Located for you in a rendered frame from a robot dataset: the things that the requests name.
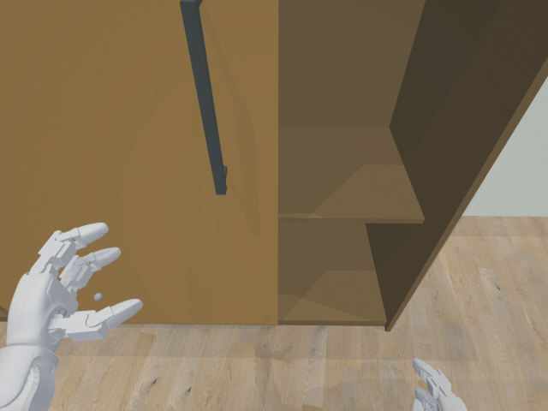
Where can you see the handle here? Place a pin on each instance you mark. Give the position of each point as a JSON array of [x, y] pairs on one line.
[[197, 52]]

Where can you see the robot right hand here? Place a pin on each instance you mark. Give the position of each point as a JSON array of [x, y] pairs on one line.
[[439, 388]]

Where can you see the left robot forearm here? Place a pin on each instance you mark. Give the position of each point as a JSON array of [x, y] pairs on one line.
[[26, 377]]

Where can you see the robot left hand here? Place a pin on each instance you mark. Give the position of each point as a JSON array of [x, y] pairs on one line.
[[39, 295]]

